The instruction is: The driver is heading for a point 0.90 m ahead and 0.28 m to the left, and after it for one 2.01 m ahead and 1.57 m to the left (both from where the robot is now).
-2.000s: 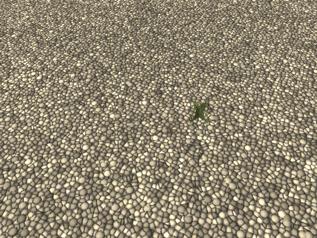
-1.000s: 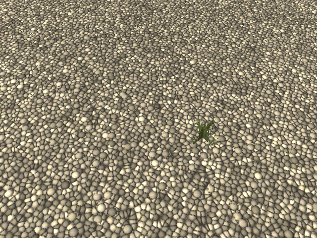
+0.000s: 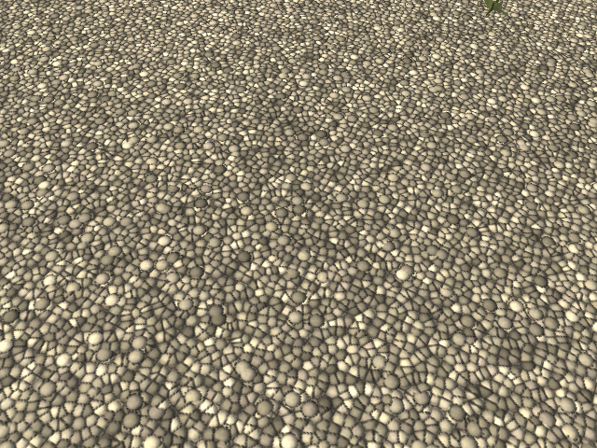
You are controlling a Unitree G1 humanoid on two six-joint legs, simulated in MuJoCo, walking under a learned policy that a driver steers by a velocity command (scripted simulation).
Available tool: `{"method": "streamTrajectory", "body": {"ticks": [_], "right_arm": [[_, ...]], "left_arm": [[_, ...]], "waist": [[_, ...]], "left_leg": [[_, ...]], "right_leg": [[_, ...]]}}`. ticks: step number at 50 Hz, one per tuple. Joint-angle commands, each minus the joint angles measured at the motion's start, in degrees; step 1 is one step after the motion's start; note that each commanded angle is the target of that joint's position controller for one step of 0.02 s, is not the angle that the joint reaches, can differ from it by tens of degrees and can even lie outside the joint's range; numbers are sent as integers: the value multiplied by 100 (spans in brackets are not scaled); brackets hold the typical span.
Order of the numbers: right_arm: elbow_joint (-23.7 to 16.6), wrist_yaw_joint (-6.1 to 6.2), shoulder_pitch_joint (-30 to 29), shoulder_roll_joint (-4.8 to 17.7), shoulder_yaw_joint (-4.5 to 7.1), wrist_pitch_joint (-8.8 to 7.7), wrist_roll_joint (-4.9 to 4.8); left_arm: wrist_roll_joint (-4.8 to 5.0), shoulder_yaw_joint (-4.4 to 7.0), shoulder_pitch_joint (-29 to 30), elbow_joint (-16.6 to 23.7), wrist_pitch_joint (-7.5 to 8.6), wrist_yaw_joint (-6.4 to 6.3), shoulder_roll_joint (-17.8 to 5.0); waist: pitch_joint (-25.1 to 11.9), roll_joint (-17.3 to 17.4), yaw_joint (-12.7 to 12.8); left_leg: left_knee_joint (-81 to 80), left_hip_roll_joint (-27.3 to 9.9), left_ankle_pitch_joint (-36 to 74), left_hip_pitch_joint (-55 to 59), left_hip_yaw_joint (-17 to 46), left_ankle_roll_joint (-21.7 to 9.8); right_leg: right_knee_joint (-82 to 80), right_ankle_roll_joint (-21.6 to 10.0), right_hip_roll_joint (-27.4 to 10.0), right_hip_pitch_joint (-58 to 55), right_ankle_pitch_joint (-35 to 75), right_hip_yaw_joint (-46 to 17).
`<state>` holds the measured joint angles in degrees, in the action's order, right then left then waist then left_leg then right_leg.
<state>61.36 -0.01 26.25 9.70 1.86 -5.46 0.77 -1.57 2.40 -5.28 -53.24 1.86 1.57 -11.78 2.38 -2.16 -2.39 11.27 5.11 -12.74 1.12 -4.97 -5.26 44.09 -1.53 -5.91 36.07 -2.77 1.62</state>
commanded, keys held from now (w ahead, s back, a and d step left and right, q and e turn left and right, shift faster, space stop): w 0.20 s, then w+q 0.80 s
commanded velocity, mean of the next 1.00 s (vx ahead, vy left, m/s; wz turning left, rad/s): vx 0.50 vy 0.00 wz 0.34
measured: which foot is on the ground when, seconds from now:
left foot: down 0.00-0.20, up 0.22-0.72, down 0.74-1.00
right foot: up 0.00-0.16, down 0.18-0.72, up 0.74-1.00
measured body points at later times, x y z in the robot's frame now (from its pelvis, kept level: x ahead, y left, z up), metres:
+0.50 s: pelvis +0.27 -0.05 +0.00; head +0.29 -0.06 +0.45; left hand +0.22 +0.19 -0.14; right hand +0.38 -0.28 -0.15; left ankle +0.37 +0.12 -0.67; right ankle +0.23 -0.11 -0.75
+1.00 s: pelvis +0.53 +0.04 +0.00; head +0.55 +0.06 +0.45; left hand +0.57 +0.33 -0.12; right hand +0.64 -0.21 -0.13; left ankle +0.49 +0.06 -0.75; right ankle +0.67 -0.10 -0.67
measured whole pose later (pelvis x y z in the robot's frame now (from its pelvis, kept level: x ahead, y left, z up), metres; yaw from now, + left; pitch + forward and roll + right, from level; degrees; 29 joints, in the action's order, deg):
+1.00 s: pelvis +0.53 +0.04 +0.00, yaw +24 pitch +1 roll +0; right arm 54.1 0.0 19.7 14.4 4.4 -2.9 0.0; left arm -2.6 3.0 -6.5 -46.2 2.3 0.6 -13.4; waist 2.8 -1.5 -1.7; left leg 18.2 8.8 -11.4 -7.1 1.6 -8.5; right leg 57.6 2.6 -7.6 36.5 -12.6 -2.2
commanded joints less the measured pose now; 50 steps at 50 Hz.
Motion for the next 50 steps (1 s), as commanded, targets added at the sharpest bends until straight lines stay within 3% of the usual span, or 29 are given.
{"method": "streamTrajectory", "body": {"ticks": [1, 5, 7, 8, 9, 10, 11, 12, 13, 15, 17, 20, 25, 30, 33, 35, 36, 37, 38, 39, 40, 41, 42, 43, 45, 47, 50], "right_arm": [[-128, 47, 360, 736, 108, -60, 14], [-36, 121, 412, 815, 138, -17, 83], [-49, 140, 221, 913, 170, -2, 95], [-65, 126, 113, 927, 172, 22, 70], [-184, 106, 70, 821, 129, 16, 15], [-350, 31, 643, 268, 20, 19, -230], [-267, 40, 514, 690, 155, 42, -97], [-406, 39, 19, 737, 197, 65, -45], [-463, 15, -266, 636, 175, 49, -27], [-426, -29, -239, 457, 182, 180, 88], [-410, -98, -172, 345, 190, 318, 125], [-640, -149, -742, 353, 206, 425, 102], [-1055, -218, -1804, 311, 149, 404, 58], [-1430, -253, -2608, 265, 67, 385, 89], [-1441, -233, -2369, 394, 129, 387, 109], [-1254, -203, -1641, 582, 233, 381, 122], [-1076, -181, -1024, 745, 323, 344, 151], [-889, -122, -245, 1123, 477, 313, 231], [-970, -63, -344, 1744, 623, 326, 227], [-988, -63, -153, 1786, 631, 418, 56], [-976, -11, -548, 1592, 573, 437, 13], [-1008, -3, -823, 1274, 495, 416, -15], [-1057, 15, -1086, 1099, 441, 370, -18], [-1082, 44, -1197, 975, 388, 315, -60], [-1067, 36, -1071, 1042, 371, 185, -101], [-1046, 22, -854, 1239, 410, 137, -98], [-1042, 5, -452, 1268, 412, 163, -84]], "left_arm": [[33, -24, 677, 469, 72, -4, -169], [30, 16, 822, 624, 150, -27, -298], [27, 98, 87, 417, 216, -84, -418], [2, 170, -811, 109, 269, -131, -510], [-122, 287, -1816, -155, 325, -193, -832], [-235, 454, -2436, -203, 316, -212, -1468], [-28, 432, -2039, -160, 218, -153, -1315], [65, 347, -1327, -47, 206, -138, -1019], [63, 243, -928, 27, 254, -112, -622], [69, 129, -809, -80, 351, -159, -258], [61, 117, -1127, -215, 459, -190, -269], [64, 152, -1416, -290, 531, -208, -451], [67, 102, -1778, -352, 529, -260, -406], [50, 109, -2289, -526, 462, -369, -522], [25, 148, -2220, -530, 384, -438, -696], [-5, 205, -2072, -462, 297, -450, -870], [5, 229, -2011, -397, 254, -418, -937], [49, 231, -1816, -233, 255, -368, -941], [96, 108, -2008, 152, 282, -232, -231], [85, 189, -1300, 425, 356, -184, -677], [116, 165, -879, 597, 448, -152, -659], [128, 164, -923, 574, 505, -158, -693], [74, 179, -1012, 506, 463, -180, -682], [-39, 171, -1148, 501, 346, -175, -636], [-129, 158, -1187, 559, 135, -128, -527], [-126, 138, -879, 722, 36, -96, -486], [-99, 124, -81, 1047, -4, -77, -552]], "waist": [[361, 617, -50], [388, 626, 31], [17, 677, 385], [-431, 533, 768], [-1042, 289, 1115], [-1874, -945, 972], [-1852, -487, 850], [-865, -160, 566], [-336, 102, 452], [54, -80, 144], [23, -126, 65], [171, -97, 71], [350, -99, 259], [431, -109, 483], [188, -291, 263], [-245, -428, -75], [-585, -364, -338], [-993, 51, -777], [-1364, 1375, -298], [-1543, 759, -534], [-677, 480, -345], [-293, 98, -103], [-82, -119, 153], [-98, -70, 326], [-192, 69, 437], [-143, 212, 394], [-5, 423, 116]], "left_leg": [[-354, -1539, 2482, -120, 731, -564], [101, -1818, 3386, 564, 713, -565], [1003, -1773, 4813, 576, 566, -426], [2007, -1582, 4927, 355, 390, -320], [3394, -1361, 3617, -679, 256, -214], [5738, -392, 216, -2720, -124, 88], [6476, -190, -1591, -3375, 684, -2], [6506, -558, -1106, -3687, 831, -45], [6175, -781, -677, -3564, 833, -47], [5602, -1018, -338, -3074, 822, 16], [5527, -1008, -150, -2951, 760, 76], [5250, -1098, 403, -3573, 688, 145], [3904, -1029, 1271, -3952, 360, 224], [2729, -818, 1157, -3829, -214, 25], [2508, -430, 435, -3229, -492, -296], [2379, -73, -121, -2408, -585, -590], [2009, 61, -140, -1588, -478, -757], [1492, -442, -274, -297, 393, -1066], [1300, -2245, 70, 1459, 3288, -1923], [537, -2487, -169, 1573, 4694, -2221], [369, -2399, -33, 964, 3772, -1951], [243, -2170, 579, 239, 3238, -1659], [196, -1855, 1274, -303, 2726, -1415], [161, -1601, 1773, -657, 2341, -1310], [167, -1353, 2430, -895, 2016, -1248], [114, -1184, 2569, -1023, 1871, -1171], [75, -1067, 2482, -845, 1950, -962]], "right_leg": [[-624, -45, 225, -32, 263, 298], [-1108, -325, 369, -188, -314, 308], [-1379, -536, 697, -1236, -713, 429], [-1763, -671, 857, -2289, -491, 518], [-1798, -924, 166, -3801, -654, -227], [-2186, -1702, -1625, -5492, -1246, -2997], [-2847, -1767, -1791, -5198, -1425, -4004], [-2943, -1538, -1603, -4305, -1710, -2972], [-3227, -1319, -1360, -3485, -1432, -2277], [-3526, -845, -876, -2618, -809, -1243], [-3609, -764, -772, -2504, -226, -774], [-3731, -674, -704, -2695, 253, -227], [-3694, -496, -545, -3084, 1118, 479], [-3391, -485, -775, -3954, 2214, 892], [-2567, -439, -900, -4374, 4299, 1176], [-1299, -479, -954, -4423, 5187, 1278], [-240, -457, -939, -4106, 4728, 1304], [1389, -293, -779, -3026, 3236, 1357], [3501, 20, 346, -428, -2413, 1175], [4181, 42, 760, 518, -2685, -139], [3857, -17, 309, 989, -2038, -378], [3283, -15, 120, 681, -1626, -345], [2850, 46, -7, 302, -1507, -338], [2575, 151, -63, -75, -1485, -348], [2185, 310, -66, -318, -1495, -273], [1749, 427, -56, -179, -1178, -157], [967, 510, -21, 248, -528, -92]]}}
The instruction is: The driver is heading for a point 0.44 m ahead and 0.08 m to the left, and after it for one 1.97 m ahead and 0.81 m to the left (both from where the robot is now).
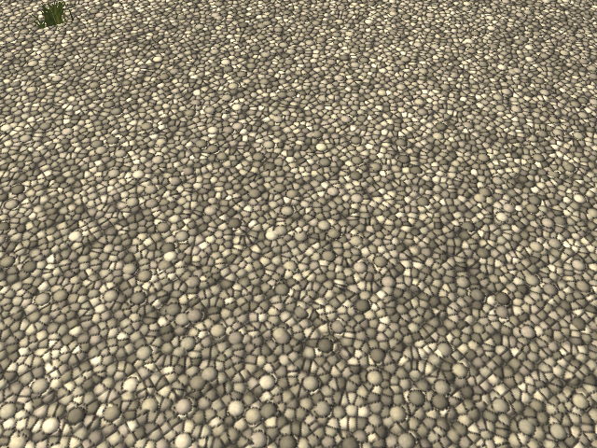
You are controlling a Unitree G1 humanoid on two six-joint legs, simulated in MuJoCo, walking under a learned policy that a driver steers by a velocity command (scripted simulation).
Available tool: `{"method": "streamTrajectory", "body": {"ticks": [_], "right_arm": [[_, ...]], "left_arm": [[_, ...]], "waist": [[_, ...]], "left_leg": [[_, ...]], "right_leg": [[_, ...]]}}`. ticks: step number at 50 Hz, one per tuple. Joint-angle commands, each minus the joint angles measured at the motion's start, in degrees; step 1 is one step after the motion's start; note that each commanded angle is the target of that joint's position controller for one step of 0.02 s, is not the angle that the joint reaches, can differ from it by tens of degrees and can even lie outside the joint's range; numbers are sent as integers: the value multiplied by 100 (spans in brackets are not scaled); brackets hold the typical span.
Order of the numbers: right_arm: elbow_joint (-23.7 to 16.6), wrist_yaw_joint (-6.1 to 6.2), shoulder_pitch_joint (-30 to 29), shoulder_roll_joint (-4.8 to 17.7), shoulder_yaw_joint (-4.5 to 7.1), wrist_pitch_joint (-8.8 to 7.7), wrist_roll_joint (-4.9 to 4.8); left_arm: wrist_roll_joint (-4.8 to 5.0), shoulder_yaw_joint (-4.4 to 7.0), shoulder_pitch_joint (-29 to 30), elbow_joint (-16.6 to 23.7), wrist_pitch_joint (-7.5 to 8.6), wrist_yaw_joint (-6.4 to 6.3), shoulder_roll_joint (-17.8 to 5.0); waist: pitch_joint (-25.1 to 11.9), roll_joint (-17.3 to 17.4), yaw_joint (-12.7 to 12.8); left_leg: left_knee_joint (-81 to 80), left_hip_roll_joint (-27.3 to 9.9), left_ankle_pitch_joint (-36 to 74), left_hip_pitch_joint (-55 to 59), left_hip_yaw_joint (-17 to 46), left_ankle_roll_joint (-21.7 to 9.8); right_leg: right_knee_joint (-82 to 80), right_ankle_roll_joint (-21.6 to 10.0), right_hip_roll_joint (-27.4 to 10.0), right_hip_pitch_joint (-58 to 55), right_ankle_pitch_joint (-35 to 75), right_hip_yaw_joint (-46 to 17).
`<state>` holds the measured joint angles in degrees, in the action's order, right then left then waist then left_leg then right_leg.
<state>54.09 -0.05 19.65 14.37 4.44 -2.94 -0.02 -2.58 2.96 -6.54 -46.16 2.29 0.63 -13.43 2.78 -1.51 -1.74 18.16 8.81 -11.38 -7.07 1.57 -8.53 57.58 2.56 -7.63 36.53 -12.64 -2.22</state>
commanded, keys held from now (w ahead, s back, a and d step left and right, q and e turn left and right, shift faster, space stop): w+q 0.38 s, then q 0.58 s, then no key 0.04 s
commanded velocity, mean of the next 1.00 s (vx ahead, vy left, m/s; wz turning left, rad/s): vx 0.30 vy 0.00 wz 0.59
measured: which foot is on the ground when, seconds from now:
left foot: down 0.00-0.28, up 0.30-0.72, down 0.74-1.00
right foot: up 0.00-0.24, down 0.26-0.74, up 0.76-1.00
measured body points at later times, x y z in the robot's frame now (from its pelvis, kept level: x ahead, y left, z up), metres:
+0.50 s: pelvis +0.27 -0.04 +0.00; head +0.31 -0.05 +0.45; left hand +0.27 +0.24 -0.11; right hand +0.45 -0.28 -0.13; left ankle +0.24 +0.08 -0.66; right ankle +0.31 -0.13 -0.74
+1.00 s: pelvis +0.36 +0.02 -0.01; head +0.39 +0.06 +0.44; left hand +0.33 +0.32 -0.13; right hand +0.61 -0.14 -0.11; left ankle +0.40 +0.11 -0.74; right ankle +0.46 -0.11 -0.67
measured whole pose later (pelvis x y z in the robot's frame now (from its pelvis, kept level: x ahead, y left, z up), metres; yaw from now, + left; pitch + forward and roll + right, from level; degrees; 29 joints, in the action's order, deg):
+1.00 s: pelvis +0.36 +0.02 -0.01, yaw +35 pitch +1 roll -1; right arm 40.7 -0.4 12.6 15.3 3.7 1.6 0.8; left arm -1.6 2.5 -9.2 -40.7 -3.2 -1.0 -15.4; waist 4.2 -1.5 -0.9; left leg 24.9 7.0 -4.9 -20.7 3.7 -5.9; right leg 60.4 2.1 -2.3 30.1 -23.9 -2.0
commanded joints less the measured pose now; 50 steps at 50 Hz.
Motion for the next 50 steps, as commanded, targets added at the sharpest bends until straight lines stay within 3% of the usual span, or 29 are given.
{"method": "streamTrajectory", "body": {"ticks": [1, 8, 10, 12, 13, 14, 15, 16, 17, 18, 20, 23, 26, 29, 33, 35, 36, 37, 38, 39, 40, 41, 42, 43, 44, 46, 48, 50], "right_arm": [[-317, 6, 332, 800, 152, -77, -1], [-378, 82, 869, 915, 165, -29, 89], [-470, 127, 677, 1019, 191, -37, 107], [-610, 94, 278, 1171, 225, -79, 112], [-646, 33, 146, 1157, 219, -123, 60], [-853, -18, 232, 685, 89, -171, -5], [-1004, -2, 988, 310, 24, -131, -163], [-820, 51, 918, 780, 64, -32, 70], [-815, 3, 521, 810, 78, 7, 124], [-852, -43, 273, 706, 56, 28, 129], [-898, -144, 173, 611, 50, 156, 204], [-1043, -185, 35, 505, 37, 298, 187], [-1304, -256, -477, 387, -25, 335, 183], [-1491, -356, -905, 224, -130, 326, 155], [-1695, -380, -1216, 379, -97, 343, 224], [-1737, -354, -1076, 499, -37, 315, 274], [-1642, -309, -693, 530, 2, 256, 318], [-1518, -213, -210, 761, 81, 172, 381], [-1613, -121, -80, 1384, 202, 116, 325], [-1701, -100, 116, 1737, 352, 221, -11], [-1721, -74, 43, 1446, 301, 299, -96], [-1715, -27, -268, 1176, 220, 346, -56], [-1701, 9, -564, 924, 138, 389, 14], [-1719, 46, -713, 811, 107, 401, 2], [-1742, 42, -823, 748, 82, 401, 34], [-1724, -3, -754, 870, 123, 360, 73], [-1709, -23, -712, 989, 176, 364, 88], [-1703, -18, -681, 944, 166, 396, 106]], "left_arm": [[10, 58, 266, 427, -50, 23, -396], [89, -52, 1379, 970, 57, 80, -472], [113, -38, 1137, 993, 113, 67, -598], [134, 65, 53, 692, 183, -22, -864], [105, 135, -787, 495, 256, -94, -1026], [-45, 227, -1699, 473, 285, -203, -1453], [-125, 312, -1448, 535, 213, -190, -1872], [-4, 256, -1065, 602, 134, -151, -1364], [53, 129, -686, 664, 122, -136, -844], [43, 66, -541, 625, 135, -117, -624], [72, 38, -638, 478, 206, -137, -587], [171, 63, -887, 330, 378, -80, -678], [190, 80, -864, 296, 324, -104, -745], [196, 93, -760, 316, 232, -129, -794], [230, 192, -962, 281, 134, -147, -1044], [252, 236, -1011, 282, 34, -189, -1140], [270, 244, -978, 292, -28, -200, -1155], [246, 241, -1196, 291, -62, -180, -1137], [112, 120, -1521, 541, -128, -144, -644], [154, 114, -1548, 732, -272, -160, -701], [91, 119, -1279, 665, -355, -182, -821], [144, 96, -895, 744, -356, -185, -745], [137, 93, -736, 723, -347, -205, -732], [81, 109, -772, 743, -387, -207, -784], [42, 115, -937, 667, -446, -198, -800], [67, 106, -1018, 653, -518, -174, -731], [92, 91, -871, 714, -554, -174, -664], [101, 89, -762, 733, -580, -182, -658]], "waist": [[-42, 405, -38], [-5, 577, -423], [-35, 653, -218], [-462, 633, 295], [-923, 348, 749], [-1827, -261, 1009], [-2244, -1682, 428], [-1640, -822, 273], [-835, -197, 243], [-439, 33, 207], [-178, -377, 101], [-312, -401, -14], [-313, -561, 14], [-322, -621, 82], [-380, -588, 221], [-470, -561, 191], [-687, -339, 2], [-1061, 253, -216], [-1452, 1396, 37], [-2212, 1702, -132], [-1913, 743, -180], [-1232, 648, -121], [-767, 450, 66], [-612, 600, 193], [-697, 603, 282], [-901, 484, 312], [-880, 502, 267], [-828, 647, 187]], "left_leg": [[-584, -1417, 2350, 104, 1338, -570], [-110, -1564, 2811, 1031, 1775, -472], [117, -1627, 3040, 956, 1908, -307], [992, -1425, 4028, 499, 1820, -32], [2101, -1080, 3797, 77, 1569, 105], [3725, -715, 1938, -709, 1193, 210], [5086, 125, -2175, -2367, 641, 349], [5620, -461, -1771, -2823, 639, 300], [5510, -693, -1196, -2827, 530, 340], [5259, -873, -890, -2725, 455, 392], [5010, -1046, -772, -2481, 329, 507], [4885, -990, -725, -2539, 169, 636], [4144, -1032, -182, -2767, -46, 748], [2908, -1035, 625, -2157, -353, 723], [2007, -905, 376, -1721, -583, 578], [1627, -784, -52, -1480, -591, 411], [1164, -629, 133, -1003, -623, 297], [658, -780, 1297, -161, -210, 100], [980, -2471, 4328, 893, 1706, -293], [689, -3151, 4793, 1460, 3276, -1453], [534, -2954, 3992, 1249, 2756, -1366], [367, -2651, 3363, 593, 2320, -1217], [182, -2239, 2775, 83, 1976, -891], [94, -1978, 2517, -261, 1783, -709], [54, -1827, 2464, -441, 1640, -607], [25, -1744, 2353, -532, 1661, -566], [-103, -1679, 1586, -609, 1795, -544], [-262, -1661, 699, -622, 1905, -521]], "right_leg": [[-628, 101, 188, 292, 647, 284], [-2013, -82, 572, 354, 989, 225], [-2469, -219, 668, -292, 815, 135], [-2803, -422, 972, -1962, 422, 234], [-3149, -577, 769, -3167, 636, 114], [-3254, -833, -599, -4532, -515, -1228], [-3991, -1460, -1921, -5389, -638, -3926], [-4082, -1496, -1765, -4710, -1377, -4076], [-4197, -1377, -1480, -3878, -1322, -3060], [-4345, -1251, -1166, -3337, -688, -2211], [-4500, -1093, -813, -2818, 762, -1133], [-4265, -1224, -854, -2878, 3763, -226], [-4257, -1203, -738, -2948, 4216, 467], [-4158, -1068, -523, -2692, 3897, 1096], [-3643, -930, -752, -3035, 3801, 1185], [-2954, -856, -831, -3245, 3920, 1192], [-2139, -754, -729, -3200, 3777, 1311], [-947, -478, -465, -2781, 2892, 1447], [659, -221, 55, -1441, -1414, 1559], [1784, -57, 923, -475, -2809, 683], [1940, -35, 562, -222, -2455, 176], [1796, -54, 496, -115, -1997, 134], [1352, -63, 363, -165, -1587, 57], [1026, -56, 322, -362, -1369, 32], [959, -61, 391, -619, -1235, 76], [768, -55, 516, -819, -1149, 83], [430, -37, 557, -788, -1078, 44], [98, -31, 573, -753, -1012, 35]]}}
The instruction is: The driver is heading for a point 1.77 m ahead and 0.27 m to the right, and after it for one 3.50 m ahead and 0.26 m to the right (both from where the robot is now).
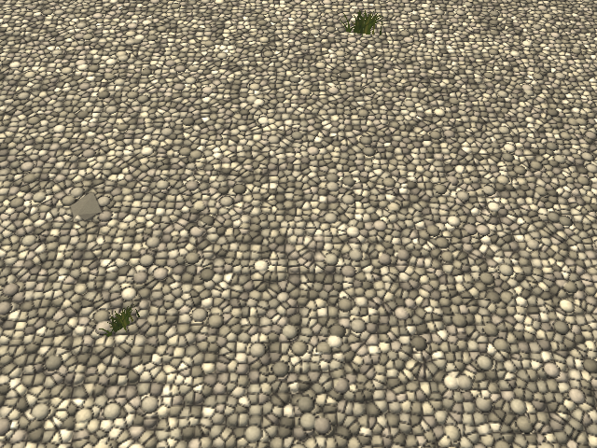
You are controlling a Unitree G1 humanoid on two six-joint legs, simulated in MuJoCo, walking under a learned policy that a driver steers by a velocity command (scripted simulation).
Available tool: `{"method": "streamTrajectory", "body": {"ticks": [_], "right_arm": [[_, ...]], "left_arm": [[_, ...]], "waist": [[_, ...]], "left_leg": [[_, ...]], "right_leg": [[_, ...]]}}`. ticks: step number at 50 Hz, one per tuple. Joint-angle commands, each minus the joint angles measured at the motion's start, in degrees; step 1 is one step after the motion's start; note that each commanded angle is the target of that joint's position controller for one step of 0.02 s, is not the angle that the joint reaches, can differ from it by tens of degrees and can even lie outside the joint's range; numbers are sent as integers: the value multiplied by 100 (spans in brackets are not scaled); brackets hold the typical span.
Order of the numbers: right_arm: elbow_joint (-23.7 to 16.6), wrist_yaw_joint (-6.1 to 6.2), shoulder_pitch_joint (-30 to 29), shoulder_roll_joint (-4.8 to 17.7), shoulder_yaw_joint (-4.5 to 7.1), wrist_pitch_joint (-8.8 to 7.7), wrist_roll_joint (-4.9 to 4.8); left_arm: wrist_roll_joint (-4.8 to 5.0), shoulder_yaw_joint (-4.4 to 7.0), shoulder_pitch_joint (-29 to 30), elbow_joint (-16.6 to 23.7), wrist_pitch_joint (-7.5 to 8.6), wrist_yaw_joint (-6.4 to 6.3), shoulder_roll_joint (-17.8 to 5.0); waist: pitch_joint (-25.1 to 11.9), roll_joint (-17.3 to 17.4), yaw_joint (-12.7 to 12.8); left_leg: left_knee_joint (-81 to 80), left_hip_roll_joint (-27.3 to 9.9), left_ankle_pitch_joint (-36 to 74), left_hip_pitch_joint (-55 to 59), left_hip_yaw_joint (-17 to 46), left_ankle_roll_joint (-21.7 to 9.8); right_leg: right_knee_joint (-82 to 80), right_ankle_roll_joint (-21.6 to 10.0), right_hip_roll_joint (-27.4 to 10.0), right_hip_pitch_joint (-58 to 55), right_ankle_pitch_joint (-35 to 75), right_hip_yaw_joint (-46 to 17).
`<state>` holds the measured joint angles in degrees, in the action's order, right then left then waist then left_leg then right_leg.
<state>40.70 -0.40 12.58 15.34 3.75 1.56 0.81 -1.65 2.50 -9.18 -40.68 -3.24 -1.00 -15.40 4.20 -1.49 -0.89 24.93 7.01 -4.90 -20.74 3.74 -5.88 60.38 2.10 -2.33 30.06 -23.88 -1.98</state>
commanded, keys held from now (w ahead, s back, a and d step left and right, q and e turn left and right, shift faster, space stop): no key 1.00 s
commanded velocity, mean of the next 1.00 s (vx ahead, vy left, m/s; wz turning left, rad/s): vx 0.01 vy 0.00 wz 0.12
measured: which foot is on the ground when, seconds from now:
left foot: down 0.00-0.26, up 0.28-0.50, down 0.52-1.00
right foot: up 0.00-0.22, down 0.24-1.00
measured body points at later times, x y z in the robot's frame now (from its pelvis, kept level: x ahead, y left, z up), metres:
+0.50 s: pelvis +0.01 -0.04 +0.01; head +0.02 -0.06 +0.46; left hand +0.10 +0.22 -0.11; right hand +0.13 -0.29 -0.13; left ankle -0.02 +0.08 -0.73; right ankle +0.01 -0.13 -0.74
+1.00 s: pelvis -0.01 -0.03 +0.01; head -0.01 -0.03 +0.46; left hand +0.01 +0.23 -0.14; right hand +0.05 -0.28 -0.14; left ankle -0.02 +0.08 -0.74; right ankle +0.01 -0.13 -0.74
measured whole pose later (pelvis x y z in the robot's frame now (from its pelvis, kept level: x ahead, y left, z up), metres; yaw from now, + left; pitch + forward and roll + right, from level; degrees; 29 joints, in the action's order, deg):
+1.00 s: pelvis -0.01 -0.03 +0.01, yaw +4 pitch -2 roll +0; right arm 61.7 1.9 12.6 12.6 0.4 0.4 0.5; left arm -0.7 0.9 -14.2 -57.6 -0.7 -1.2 -13.3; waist 2.1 -0.2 0.7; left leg 21.1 2.5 -11.8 -7.1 3.8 -0.9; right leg 22.0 -1.4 1.1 8.9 -11.1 0.2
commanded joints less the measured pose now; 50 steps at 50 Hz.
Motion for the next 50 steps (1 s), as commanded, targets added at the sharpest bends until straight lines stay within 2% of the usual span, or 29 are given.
{"method": "streamTrajectory", "body": {"ticks": [1, 4, 8, 10, 11, 12, 13, 14, 15, 16, 17, 19, 22, 24, 25, 26, 27, 28, 29, 30, 31, 34, 41, 50], "right_arm": [[-349, 18, 63, 818, 227, -40, 36], [-289, 6, 135, 777, 212, -12, 79], [-220, -21, 94, 734, 185, 27, 123], [-153, -1, 71, 718, 167, 59, 85], [-119, 31, 43, 690, 148, 73, 23], [-86, 70, 133, 548, 103, 56, -15], [-89, 93, 372, 214, 12, 27, -45], [-174, 105, 8, 409, 75, -1, -33], [-127, 73, -64, 559, 121, -9, 96], [-6, 21, 88, 503, 123, -5, 59], [105, 5, 220, 473, 116, 6, 23], [238, -6, 338, 388, 70, 30, 33], [254, 57, -7, 173, -58, 48, -32], [361, 110, 31, 176, -92, 43, -86], [433, 137, 106, 209, -107, 13, -75], [479, 171, 93, 374, -86, -22, -28], [509, 206, 114, 629, -57, -66, 40], [655, 200, -49, 651, -40, -65, -51], [675, 171, -94, 383, -101, -79, -79], [728, 164, -60, 353, -122, -96, -48], [830, 184, -42, 386, -130, -98, -14], [1078, 231, 7, 460, -130, -126, -26], [1550, 243, -18, 419, -180, -143, -30], [2040, 253, 97, 303, -253, -159, -33]], "left_arm": [[12, 134, -432, 200, -33, -21, -461], [37, 119, -279, 241, -18, -22, -430], [103, 92, -409, 214, 47, -38, -404], [129, 74, -715, 132, 93, -61, -355], [111, 55, -953, 51, 133, -83, -289], [54, 55, -930, 61, 191, -118, -384], [-47, 68, -855, 192, 253, -141, -686], [-43, 99, -380, 285, 278, -98, -948], [-29, 64, -265, 230, 321, -86, -732], [21, 6, -59, 217, 366, -77, -550], [23, 0, 28, 214, 380, -76, -523], [65, -11, -21, 162, 402, -88, -501], [86, -2, -503, -64, 382, -55, -527], [97, 33, -592, -181, 337, -57, -616], [115, 46, -562, -215, 325, -61, -634], [109, 35, -590, -218, 345, -54, -575], [94, 27, -691, -177, 377, -22, -515], [148, -5, -784, -242, 381, 6, -362], [108, -10, -560, -340, 362, -14, -430], [92, 18, -395, -367, 339, -21, -497], [96, 15, -340, -401, 323, -11, -472], [94, 10, -397, -574, 314, -5, -434], [92, -13, -432, -1069, 304, -13, -397], [96, -81, -582, -1593, 309, -38, -322]], "waist": [[-937, 716, 54], [-845, 814, -45], [-754, 889, -66], [-707, 836, 63], [-660, 762, 196], [-562, 475, 156], [-711, -483, 32], [-126, -1007, 52], [1, -634, -21], [-98, -539, -173], [-165, -541, -217], [-369, -686, -175], [-562, -710, 148], [-654, -718, 134], [-676, -638, 67], [-741, -488, 110], [-877, -102, 257], [-684, 510, 403], [-566, 419, 194], [-390, 313, 96], [-353, 329, 114], [-303, 363, 147], [-151, 190, 145], [-109, 149, 144]], "left_leg": [[-1010, -1470, -355, 720, 1746, -771], [-1112, -1448, -1101, 627, 1878, -710], [-1025, -1460, -1131, 457, 2021, -624], [-906, -1434, -1028, 347, 2099, -491], [-782, -1327, -1094, 123, 2057, -322], [-563, -1101, -1379, -154, 1923, -36], [409, -618, -1978, -404, 1362, 280], [922, 182, -2153, -615, 387, 413], [1648, -119, -2076, -65, 471, 470], [1916, -120, -1830, 117, 413, 496], [2097, -115, -1706, 196, 358, 547], [2002, -198, -1766, 144, 182, 643], [975, -360, -1858, 296, -135, 704], [29, -378, -1242, 699, -243, 665], [-572, -495, -431, 1130, -128, 625], [-733, -719, 57, 1564, 195, 575], [-410, -1158, 1051, 2039, 568, 514], [-124, -1150, 1157, 1686, 535, 347], [-243, -1103, 672, 1447, 550, 343], [-383, -1068, 419, 1289, 552, 365], [-450, -1056, 354, 1246, 562, 366], [-509, -1050, 296, 1247, 564, 367], [-724, -1068, -195, 1145, 600, 327], [-821, -1049, -429, 1055, 575, 304]], "right_leg": [[-340, 6, 50, -135, 139, 9], [-853, -73, 118, -374, 118, 34], [-1712, -276, 315, -1023, -133, 182], [-2616, -426, 412, -1547, 85, 285], [-3447, -530, 439, -2020, 519, 338], [-4068, -633, 151, -2310, 682, -18], [-4766, -860, -1060, -2489, 110, -1352], [-5165, -1318, -1824, -1415, 388, -2388], [-5043, -1469, -1738, -989, 930, -2037], [-4903, -1380, -1406, -1032, 1367, -1589], [-4742, -1256, -1120, -1185, 1908, -1174], [-4344, -1199, -853, -1833, 3251, -741], [-3842, -1211, -834, -2585, 4445, -659], [-3602, -1101, -782, -2740, 4744, -691], [-3557, -940, -739, -2578, 4556, -695], [-3595, -762, -694, -2329, 4032, -752], [-3599, -624, -533, -1978, 3301, -649], [-3997, -543, -215, -1989, 2415, -390], [-4022, -488, -150, -2120, 1959, -318], [-3941, -500, -168, -2095, 1910, -315], [-3944, -511, -191, -2132, 1961, -329], [-4014, -519, -227, -2142, 1982, -360], [-4211, -474, -212, -2100, 1500, -380], [-4282, -466, -225, -2055, 1272, -402]]}}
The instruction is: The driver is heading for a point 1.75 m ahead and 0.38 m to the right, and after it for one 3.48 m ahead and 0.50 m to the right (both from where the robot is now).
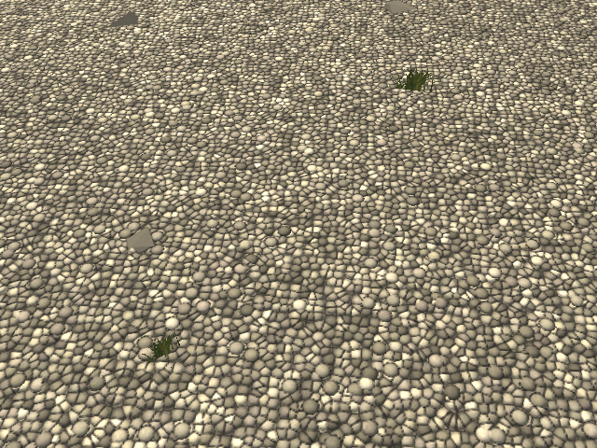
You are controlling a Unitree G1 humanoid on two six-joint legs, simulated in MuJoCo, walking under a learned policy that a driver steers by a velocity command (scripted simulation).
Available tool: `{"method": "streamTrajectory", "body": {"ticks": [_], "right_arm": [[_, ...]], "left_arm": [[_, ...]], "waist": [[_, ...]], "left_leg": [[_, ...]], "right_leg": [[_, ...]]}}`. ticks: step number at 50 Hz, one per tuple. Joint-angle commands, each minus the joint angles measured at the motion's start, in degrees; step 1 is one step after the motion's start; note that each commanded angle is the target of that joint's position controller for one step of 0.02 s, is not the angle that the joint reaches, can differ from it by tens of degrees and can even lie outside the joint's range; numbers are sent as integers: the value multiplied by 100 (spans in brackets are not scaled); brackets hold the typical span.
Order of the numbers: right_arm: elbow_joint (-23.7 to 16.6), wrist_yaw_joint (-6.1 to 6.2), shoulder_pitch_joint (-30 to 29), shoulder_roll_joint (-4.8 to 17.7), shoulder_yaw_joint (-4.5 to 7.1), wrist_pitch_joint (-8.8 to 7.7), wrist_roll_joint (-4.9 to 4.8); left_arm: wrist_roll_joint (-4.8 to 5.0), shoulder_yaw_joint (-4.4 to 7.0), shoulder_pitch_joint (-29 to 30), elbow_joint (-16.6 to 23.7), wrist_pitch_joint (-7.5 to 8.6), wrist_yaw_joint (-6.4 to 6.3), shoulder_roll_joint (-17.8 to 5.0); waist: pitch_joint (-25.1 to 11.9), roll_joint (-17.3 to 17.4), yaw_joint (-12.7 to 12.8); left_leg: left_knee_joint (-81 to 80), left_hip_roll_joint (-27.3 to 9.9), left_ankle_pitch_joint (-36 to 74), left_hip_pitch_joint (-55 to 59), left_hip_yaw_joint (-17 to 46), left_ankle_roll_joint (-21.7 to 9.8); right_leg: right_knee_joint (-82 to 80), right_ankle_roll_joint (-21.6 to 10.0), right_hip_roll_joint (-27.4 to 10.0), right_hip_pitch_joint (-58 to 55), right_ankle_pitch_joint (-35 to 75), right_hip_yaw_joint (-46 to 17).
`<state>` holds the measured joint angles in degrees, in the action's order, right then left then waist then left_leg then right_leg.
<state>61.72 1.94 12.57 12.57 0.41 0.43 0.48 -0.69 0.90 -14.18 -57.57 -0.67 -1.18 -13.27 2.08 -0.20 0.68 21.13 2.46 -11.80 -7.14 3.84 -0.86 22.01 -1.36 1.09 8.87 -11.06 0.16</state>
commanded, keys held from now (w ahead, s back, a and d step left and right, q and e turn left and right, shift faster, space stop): no key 0.68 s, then w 0.32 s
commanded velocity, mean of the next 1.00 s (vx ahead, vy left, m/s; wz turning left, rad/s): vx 0.07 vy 0.00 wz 0.00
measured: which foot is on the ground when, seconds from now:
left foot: down 0.00-1.00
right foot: down 0.00-0.96, up 0.98-1.00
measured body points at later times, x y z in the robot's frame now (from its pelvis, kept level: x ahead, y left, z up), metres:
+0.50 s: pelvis +0.00 +0.00 +0.00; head +0.01 +0.00 +0.45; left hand +0.00 +0.23 -0.16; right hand +0.00 -0.23 -0.16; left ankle +0.00 +0.11 -0.75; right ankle +0.01 -0.10 -0.75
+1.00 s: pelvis +0.06 +0.02 -0.01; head +0.06 +0.04 +0.44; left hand +0.01 +0.26 -0.17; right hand +0.06 -0.21 -0.16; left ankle +0.03 +0.10 -0.75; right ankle +0.01 -0.10 -0.73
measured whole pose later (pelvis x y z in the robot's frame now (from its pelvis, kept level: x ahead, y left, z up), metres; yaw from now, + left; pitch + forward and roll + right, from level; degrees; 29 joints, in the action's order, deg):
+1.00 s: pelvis +0.06 +0.02 -0.01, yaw +0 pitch +0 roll +0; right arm 62.4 0.8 19.7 9.3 0.9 -3.9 1.5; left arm -0.9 2.7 -23.0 -64.4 0.2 -0.7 -11.1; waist -1.3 -2.2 0.1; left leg 28.5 2.8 -17.9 -10.5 -2.1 -4.4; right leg 37.2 -3.8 0.3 12.8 -24.9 -0.9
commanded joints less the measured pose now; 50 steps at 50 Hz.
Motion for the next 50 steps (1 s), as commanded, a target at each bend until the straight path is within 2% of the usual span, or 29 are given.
{"method": "streamTrajectory", "body": {"ticks": [1, 15, 34, 35, 38, 40, 41, 42, 43, 44, 46, 47, 48, 49, 50], "right_arm": [[-20, 19, 118, 563, 72, -47, 0], [361, 41, 416, 329, -23, -58, -2], [512, 78, 708, 92, -59, -68, 0], [530, 77, 768, 57, -68, -66, 7], [411, 47, 772, 172, 9, -19, 65], [213, -7, 577, 23, -3, -40, 130], [109, -41, 481, -136, -34, -94, 157], [17, -74, 397, -189, -45, -161, 186], [-71, -104, 304, -102, -22, -229, 189], [-117, -138, 342, -61, 0, -289, 167], [-20, -186, 848, -180, 7, -380, 104], [168, -174, 1386, -233, 24, -409, 60], [316, -123, 1913, -46, 88, -440, 75], [421, -61, 2583, 516, 231, -476, 103], [531, -74, 2861, 806, 334, -422, 89]], "left_arm": [[0, 70, -103, 49, 53, -23, -523], [5, -28, -357, -414, 74, -64, -296], [7, -60, -568, -668, 98, -109, -66], [2, -63, -613, -686, 94, -107, -46], [-18, 68, -663, -623, 16, -84, -307], [-27, 120, -957, -629, -8, -63, -335], [-34, 166, -1178, -687, 2, -67, -401], [-48, 222, -1301, -725, 18, -69, -486], [-55, 254, -1255, -696, 46, -57, -511], [-61, 277, -1093, -633, 80, -37, -541], [-9, 302, -587, -466, 123, -2, -530], [21, 308, -297, -357, 139, 11, -483], [12, 273, -30, -204, 196, 24, -315], [55, 146, 188, 27, 279, 79, 159], [-137, 190, 347, 191, 324, 118, -90]], "waist": [[108, 22, -13], [156, 27, -19], [186, 14, -29], [65, -2, -28], [343, -202, 0], [735, -419, 151], [737, -671, 216], [697, -827, 238], [691, -747, 217], [641, -652, 109], [625, -605, -263], [650, -515, -518], [681, -40, -731], [445, 1350, -930], [714, 1387, -901]], "left_leg": [[-443, -591, 250, -316, 559, -199], [-376, -563, 312, -404, 490, -186], [-254, -566, 506, -392, 423, -159], [-287, -514, 98, -356, 396, -171], [178, -164, -1987, -899, 210, -371], [710, -52, -2368, -1670, 107, -431], [1184, 28, -1919, -1901, -162, -392], [1613, -1, -1392, -1947, -440, -348], [1841, -152, -1183, -1846, -488, -331], [1818, -209, -1224, -1636, -494, -341], [987, -115, -1122, -540, -641, -436], [445, 49, -926, 378, -683, -489], [-106, -277, -1165, 1174, -50, -567], [-1245, -1607, -2726, 1738, 2126, -893], [-1580, -2334, -3157, 1491, 3243, -1267]], "right_leg": [[-446, -120, -568, 72, -23, -617], [-402, -128, -569, 147, 20, -611], [-332, -150, -560, 132, 257, -594], [-391, -158, -521, 87, -212, -594], [-385, -428, -415, 420, -2591, -792], [-668, -733, -788, 397, -3536, -1457], [-955, -930, -1155, 185, -3734, -1992], [-1247, -1133, -1545, 115, -3746, -2464], [-1404, -1227, -1724, 290, -3535, -2625], [-1405, -1213, -1714, 465, -3300, -2530], [-1121, -996, -1347, 1196, -2976, -1854], [-720, -847, -1022, 1832, -2897, -1436], [133, -658, -651, 2558, -2563, -961], [1974, -360, 117, 3342, -2012, 93], [3028, -387, 83, 3882, -2025, 247]]}}
Velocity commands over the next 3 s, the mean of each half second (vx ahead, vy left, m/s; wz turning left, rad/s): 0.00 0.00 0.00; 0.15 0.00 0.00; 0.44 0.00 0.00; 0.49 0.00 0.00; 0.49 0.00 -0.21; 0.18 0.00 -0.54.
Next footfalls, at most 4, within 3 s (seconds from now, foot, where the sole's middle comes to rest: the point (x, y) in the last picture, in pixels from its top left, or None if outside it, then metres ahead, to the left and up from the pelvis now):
1.38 right None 0.42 -0.06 -0.78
1.92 left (271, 365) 0.73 0.11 -0.78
2.46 right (338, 271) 1.02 -0.07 -0.78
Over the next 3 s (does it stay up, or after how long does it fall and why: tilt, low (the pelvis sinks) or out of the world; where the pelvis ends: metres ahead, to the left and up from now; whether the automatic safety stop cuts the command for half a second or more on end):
stays up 1.05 -0.01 -0.01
